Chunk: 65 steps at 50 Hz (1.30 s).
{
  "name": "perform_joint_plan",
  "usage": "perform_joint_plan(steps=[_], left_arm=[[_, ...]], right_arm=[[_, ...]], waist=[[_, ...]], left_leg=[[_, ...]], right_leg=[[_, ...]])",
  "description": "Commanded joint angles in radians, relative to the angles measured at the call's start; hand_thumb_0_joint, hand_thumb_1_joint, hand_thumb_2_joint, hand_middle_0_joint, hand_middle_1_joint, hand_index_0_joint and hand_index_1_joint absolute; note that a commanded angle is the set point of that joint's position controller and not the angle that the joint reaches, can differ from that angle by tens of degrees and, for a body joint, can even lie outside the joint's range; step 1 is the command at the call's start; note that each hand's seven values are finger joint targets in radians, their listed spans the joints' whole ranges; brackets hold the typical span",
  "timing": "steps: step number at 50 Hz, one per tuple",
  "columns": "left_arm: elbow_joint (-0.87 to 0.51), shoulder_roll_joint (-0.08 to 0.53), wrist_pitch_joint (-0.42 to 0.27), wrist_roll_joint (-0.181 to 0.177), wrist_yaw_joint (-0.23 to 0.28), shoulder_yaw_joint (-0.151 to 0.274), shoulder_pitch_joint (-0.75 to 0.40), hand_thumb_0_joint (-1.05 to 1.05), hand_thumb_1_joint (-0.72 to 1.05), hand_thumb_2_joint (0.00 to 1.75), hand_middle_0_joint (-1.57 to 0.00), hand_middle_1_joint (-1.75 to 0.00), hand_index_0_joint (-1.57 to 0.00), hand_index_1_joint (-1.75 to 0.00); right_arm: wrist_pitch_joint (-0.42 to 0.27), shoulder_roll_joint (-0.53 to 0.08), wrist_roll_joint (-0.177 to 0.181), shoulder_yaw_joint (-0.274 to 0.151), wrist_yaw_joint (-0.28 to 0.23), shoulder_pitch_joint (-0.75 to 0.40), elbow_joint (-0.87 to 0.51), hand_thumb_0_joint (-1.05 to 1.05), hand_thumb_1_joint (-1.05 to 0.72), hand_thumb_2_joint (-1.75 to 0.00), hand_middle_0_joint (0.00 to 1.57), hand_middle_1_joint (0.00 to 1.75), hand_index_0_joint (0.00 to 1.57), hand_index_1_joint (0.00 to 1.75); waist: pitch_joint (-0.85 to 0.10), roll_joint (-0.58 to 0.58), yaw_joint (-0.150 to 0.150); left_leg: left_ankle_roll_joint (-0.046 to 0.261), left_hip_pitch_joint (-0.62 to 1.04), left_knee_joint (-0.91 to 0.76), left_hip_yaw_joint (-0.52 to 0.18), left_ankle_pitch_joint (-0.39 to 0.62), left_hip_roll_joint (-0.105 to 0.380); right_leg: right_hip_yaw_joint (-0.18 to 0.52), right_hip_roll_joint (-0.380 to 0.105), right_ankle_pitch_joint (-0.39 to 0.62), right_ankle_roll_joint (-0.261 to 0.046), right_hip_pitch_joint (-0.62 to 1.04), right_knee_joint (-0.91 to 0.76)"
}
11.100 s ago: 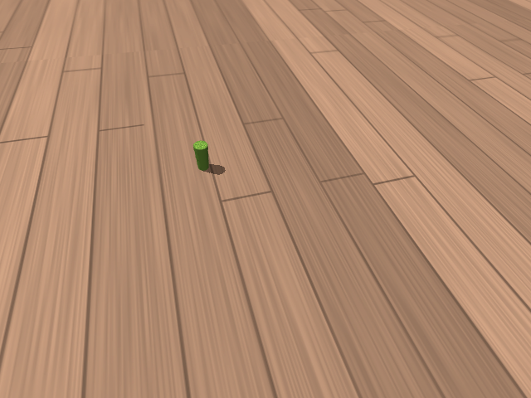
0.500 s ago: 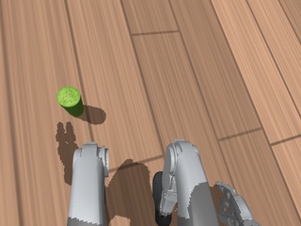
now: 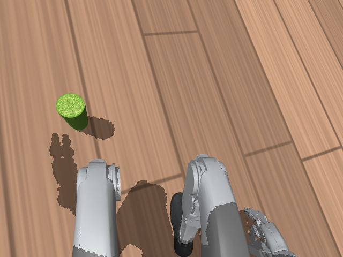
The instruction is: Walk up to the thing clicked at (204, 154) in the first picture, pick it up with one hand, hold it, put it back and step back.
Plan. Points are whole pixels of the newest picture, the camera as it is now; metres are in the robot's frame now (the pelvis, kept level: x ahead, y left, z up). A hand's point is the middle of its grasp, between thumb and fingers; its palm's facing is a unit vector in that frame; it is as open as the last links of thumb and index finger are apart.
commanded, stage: approach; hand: left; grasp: from the side
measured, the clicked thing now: (75, 114) +0.50 +0.24 -0.30
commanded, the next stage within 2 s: close in in 0.58 s
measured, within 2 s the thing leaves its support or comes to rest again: neither
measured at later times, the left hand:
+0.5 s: hand (0, 114) +0.43 +0.37 -0.15, palm faces +0.19 -0.98 +0.03, open 17.6 cm
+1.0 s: hand (61, 123) +0.45 +0.27 -0.25, palm faces +0.18 -0.98 +0.04, open 17.7 cm
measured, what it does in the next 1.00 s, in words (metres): lowers itself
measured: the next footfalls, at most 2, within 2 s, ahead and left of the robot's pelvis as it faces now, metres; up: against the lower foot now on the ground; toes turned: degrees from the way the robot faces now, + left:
none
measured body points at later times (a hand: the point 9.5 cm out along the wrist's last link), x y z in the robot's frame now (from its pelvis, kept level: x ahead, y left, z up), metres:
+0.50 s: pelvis +0.00 +0.00 -0.05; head +0.24 +0.12 +0.31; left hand +0.41 +0.42 -0.14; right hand +0.14 -0.27 -0.11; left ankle +0.08 +0.12 -0.34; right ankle +0.11 -0.14 -0.34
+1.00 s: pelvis -0.01 +0.01 -0.09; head +0.24 +0.16 +0.25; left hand +0.43 +0.32 -0.25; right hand +0.11 -0.26 -0.12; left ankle +0.08 +0.12 -0.34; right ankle +0.11 -0.13 -0.34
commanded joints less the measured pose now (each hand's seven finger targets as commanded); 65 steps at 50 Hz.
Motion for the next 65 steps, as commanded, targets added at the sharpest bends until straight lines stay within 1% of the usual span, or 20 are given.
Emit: perform_joint_plan(steps=[1, 2, 6, 11, 16, 19, 24, 27, 30, 33, 34, 37, 42, 44, 48, 51, 55, 58, 62, 65], left_arm=[[-0.194, 0.426, -0.063, -0.039, -0.007, 0.059, -0.217, 0.00, -0.49, 0.09, -0.04, -0.08, -0.03, -0.09], [-0.188, 0.431, -0.065, -0.040, -0.009, 0.063, -0.214, 0.00, -0.51, 0.14, -0.06, -0.13, -0.03, -0.15], [-0.119, 0.429, -0.086, -0.065, -0.018, 0.070, -0.210, 0.00, -0.59, 0.01, -0.08, -0.08, -0.06, -0.09], [0.012, 0.363, -0.140, -0.089, -0.026, 0.028, -0.217, 0.00, -0.59, 0.03, -0.07, -0.08, -0.06, -0.10], [0.089, 0.336, -0.196, -0.058, 0.015, -0.026, -0.241, 0.00, -0.60, 0.04, -0.07, -0.09, -0.06, -0.10], [0.060, 0.371, -0.256, -0.038, 0.046, -0.021, -0.273, 0.00, -0.60, 0.04, -0.07, -0.09, -0.06, -0.10], [-0.065, 0.401, -0.382, -0.035, 0.100, 0.017, -0.274, 0.00, -0.58, 0.06, -0.06, -0.10, -0.05, -0.11], [0.040, 0.335, -0.422, -0.025, 0.120, -0.019, -0.217, 0.00, -0.60, 0.07, -0.07, -0.12, -0.05, -0.13], [0.098, 0.364, -0.458, -0.021, 0.158, 0.013, -0.151, 0.00, -0.61, 0.08, -0.06, -0.11, -0.05, -0.12], [0.121, 0.261, -0.502, -0.035, 0.186, -0.038, -0.166, 0.00, -0.61, 0.06, -0.07, -0.12, -0.06, -0.13], [0.127, 0.225, -0.519, -0.032, 0.196, -0.079, -0.205, 0.00, -0.61, 0.07, -0.07, -0.11, -0.06, -0.12], [0.153, 0.197, -0.568, -0.020, 0.242, -0.127, -0.245, 0.00, -0.61, 0.01, -0.07, -0.08, -0.06, -0.08], [0.199, 0.198, -0.642, -0.016, 0.347, -0.121, -0.245, 0.00, -0.61, 0.01, -0.07, -0.08, -0.07, -0.08], [0.213, 0.225, -0.661, 0.001, 0.383, -0.115, -0.224, 0.00, -0.61, 0.02, -0.07, -0.08, -0.07, -0.08], [0.239, 0.204, -0.688, 0.052, 0.429, -0.158, -0.182, 0.00, -0.60, 0.04, -0.06, -0.08, -0.06, -0.08], [0.244, 0.187, -0.704, 0.042, 0.454, -0.163, -0.157, 0.00, -0.58, 0.04, -0.05, -0.07, -0.05, -0.07], [0.240, 0.120, -0.721, 0.026, 0.490, -0.215, -0.197, 0.00, -0.58, 0.05, -0.05, -0.07, -0.05, -0.07], [0.248, 0.090, -0.734, 0.042, 0.515, -0.268, -0.233, 0.00, -0.58, 0.05, -0.05, -0.07, -0.05, -0.07], [0.271, 0.088, -0.755, 0.066, 0.547, -0.306, -0.251, 0.00, -0.54, 0.08, -0.04, -0.08, -0.04, -0.07], [0.276, 0.106, -0.772, 0.062, 0.584, -0.279, -0.243, 0.00, -0.55, 0.10, -0.05, -0.09, -0.05, -0.09]], right_arm=[[-0.021, -0.258, 0.005, -0.087, -0.016, 0.124, -0.042, 0.00, -0.91, -0.91, 0.20, 0.30, 0.20, 0.30], [-0.019, -0.260, 0.004, -0.086, -0.017, 0.124, -0.043, 0.00, -0.92, -0.91, 0.20, 0.30, 0.20, 0.30], [-0.025, -0.262, 0.001, -0.067, -0.013, 0.108, -0.049, 0.00, -0.91, -0.90, 0.20, 0.30, 0.20, 0.30], [-0.032, -0.274, -0.017, -0.033, -0.007, 0.103, -0.053, 0.00, -0.91, -0.90, 0.20, 0.30, 0.20, 0.30], [-0.020, -0.292, -0.049, -0.005, 0.007, 0.085, -0.062, 0.00, -0.90, -0.90, 0.20, 0.30, 0.20, 0.30], [-0.001, -0.311, -0.072, 0.012, 0.016, 0.062, -0.071, 0.00, -0.90, -0.90, 0.20, 0.30, 0.20, 0.30], [0.032, -0.326, -0.117, 0.048, 0.034, 0.016, -0.086, 0.00, -0.92, -0.91, 0.20, 0.30, 0.20, 0.30], [0.055, -0.337, -0.142, 0.071, 0.039, -0.022, -0.077, 0.00, -0.93, -0.91, 0.20, 0.30, 0.20, 0.30], [0.076, -0.353, -0.165, 0.095, 0.043, -0.038, -0.071, 0.00, -0.93, -0.91, 0.20, 0.30, 0.20, 0.30], [0.085, -0.358, -0.185, 0.118, 0.052, -0.080, -0.087, 0.00, -0.94, -0.91, 0.20, 0.30, 0.20, 0.30], [0.087, -0.362, -0.192, 0.128, 0.055, -0.094, -0.086, 0.00, -0.94, -0.91, 0.20, 0.30, 0.20, 0.30], [0.088, -0.364, -0.211, 0.157, 0.064, -0.127, -0.094, 0.00, -0.95, -0.91, 0.20, 0.30, 0.20, 0.30], [0.102, -0.386, -0.240, 0.187, 0.083, -0.157, -0.093, 0.00, -0.96, -0.91, 0.20, 0.30, 0.20, 0.30], [0.112, -0.381, -0.251, 0.204, 0.091, -0.167, -0.097, 0.00, -0.95, -0.91, 0.20, 0.30, 0.20, 0.30], [0.131, -0.397, -0.268, 0.213, 0.098, -0.195, -0.103, 0.00, -0.94, -0.91, 0.20, 0.30, 0.20, 0.30], [0.145, -0.397, -0.283, 0.227, 0.101, -0.212, -0.117, 0.00, -0.95, -0.91, 0.20, 0.30, 0.20, 0.30], [0.152, -0.395, -0.294, 0.236, 0.106, -0.219, -0.119, 0.00, -0.95, -0.91, 0.20, 0.30, 0.20, 0.30], [0.157, -0.404, -0.299, 0.237, 0.110, -0.224, -0.117, 0.00, -0.94, -0.91, 0.20, 0.30, 0.20, 0.30], [0.168, -0.398, -0.306, 0.251, 0.118, -0.233, -0.119, 0.00, -0.93, -0.91, 0.20, 0.30, 0.20, 0.30], [0.174, -0.397, -0.313, 0.261, 0.121, -0.241, -0.126, 0.00, -0.93, -0.91, 0.20, 0.30, 0.20, 0.30]], waist=[[-0.577, 0.319, 0.028], [-0.580, 0.321, 0.027], [-0.518, 0.257, 0.006], [-0.487, 0.227, -0.040], [-0.460, 0.243, -0.059], [-0.480, 0.306, -0.067], [-0.562, 0.424, -0.064], [-0.481, 0.412, -0.090], [-0.437, 0.432, -0.091], [-0.400, 0.405, -0.131], [-0.380, 0.405, -0.163], [-0.348, 0.356, -0.192], [-0.298, 0.334, -0.198], [-0.294, 0.330, -0.184], [-0.228, 0.391, -0.198], [-0.233, 0.380, -0.208], [-0.215, 0.331, -0.246], [-0.184, 0.330, -0.273], [-0.156, 0.322, -0.277], [-0.168, 0.323, -0.261]], left_leg=[[0.021, 0.476, -0.330, 0.035, 0.093, 0.018], [0.021, 0.477, -0.325, 0.038, 0.088, 0.018], [0.032, 0.386, -0.292, 0.046, 0.036, 0.016], [0.027, 0.352, -0.224, 0.038, 0.112, 0.019], [0.017, 0.364, -0.180, 0.024, 0.115, 0.028], [0.005, 0.415, -0.166, 0.004, 0.126, 0.036], [-0.017, 0.516, -0.119, -0.007, 0.244, 0.045], [-0.021, 0.484, -0.098, -0.019, 0.246, 0.049], [-0.023, 0.449, -0.083, -0.021, 0.229, 0.051], [-0.025, 0.443, -0.061, -0.046, 0.217, 0.057], [-0.027, 0.443, -0.055, -0.056, 0.213, 0.060], [-0.020, 0.404, -0.020, -0.068, 0.169, 0.061], [-0.018, 0.355, 0.003, -0.081, 0.125, 0.060], [-0.016, 0.332, 0.010, -0.079, 0.106, 0.058], [-0.035, 0.357, -0.027, -0.107, 0.099, 0.065], [-0.032, 0.348, -0.012, -0.113, 0.128, 0.067], [-0.020, 0.330, 0.014, -0.118, 0.119, 0.064], [-0.026, 0.336, -0.004, -0.148, 0.088, 0.068], [-0.025, 0.315, -0.005, -0.162, 0.052, 0.069], [-0.027, 0.330, 0.005, -0.163, 0.069, 0.069]], right_leg=[[-0.049, 0.029, 0.071, -0.071, 0.228, -0.169], [-0.050, 0.030, 0.069, -0.069, 0.235, -0.173], [-0.056, 0.038, 0.026, -0.062, 0.241, -0.178], [-0.072, 0.044, 0.085, -0.063, 0.241, -0.137], [-0.094, 0.051, 0.092, -0.064, 0.213, -0.102], [-0.110, 0.052, 0.103, -0.065, 0.201, -0.066], [-0.125, 0.054, 0.176, -0.062, 0.241, -0.007], [-0.145, 0.061, 0.184, -0.062, 0.215, 0.011], [-0.159, 0.065, 0.188, -0.062, 0.243, 0.027], [-0.182, 0.072, 0.189, -0.060, 0.223, 0.036], [-0.190, 0.072, 0.193, -0.059, 0.219, 0.042], [-0.204, 0.080, 0.181, -0.049, 0.236, 0.039], [-0.221, 0.088, 0.166, -0.038, 0.270, 0.041], [-0.226, 0.095, 0.158, -0.037, 0.295, 0.038], [-0.252, 0.094, 0.154, -0.042, 0.252, 0.064], [-0.255, 0.099, 0.184, -0.040, 0.276, 0.070], [-0.254, 0.104, 0.198, -0.031, 0.285, 0.053], [-0.270, 0.101, 0.182, -0.029, 0.250, 0.063], [-0.273, 0.104, 0.158, -0.028, 0.243, 0.065], [-0.271, 0.107, 0.171, -0.025, 0.262, 0.065]])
